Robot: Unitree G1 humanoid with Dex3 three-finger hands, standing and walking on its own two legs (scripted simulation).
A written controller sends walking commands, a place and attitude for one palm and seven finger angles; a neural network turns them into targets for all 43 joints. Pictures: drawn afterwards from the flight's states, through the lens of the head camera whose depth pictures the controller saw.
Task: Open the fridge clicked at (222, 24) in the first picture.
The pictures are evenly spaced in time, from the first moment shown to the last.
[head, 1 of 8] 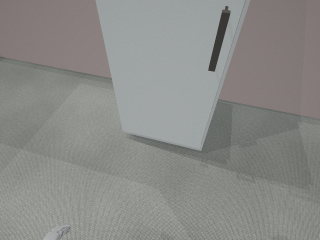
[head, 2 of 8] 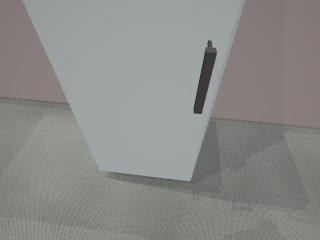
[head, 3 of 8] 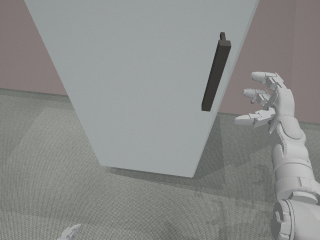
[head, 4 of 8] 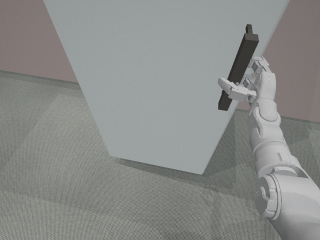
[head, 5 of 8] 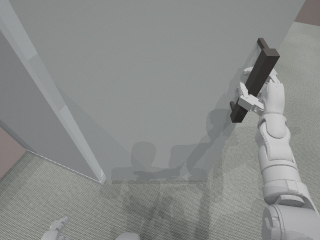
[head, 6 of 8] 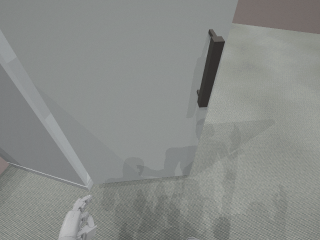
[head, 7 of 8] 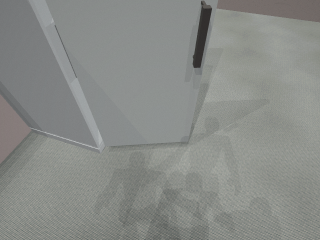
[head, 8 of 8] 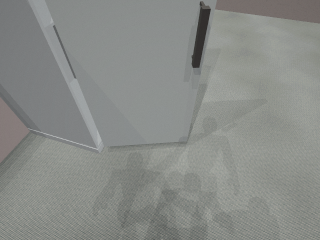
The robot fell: no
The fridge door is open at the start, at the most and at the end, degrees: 0 73 67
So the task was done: yes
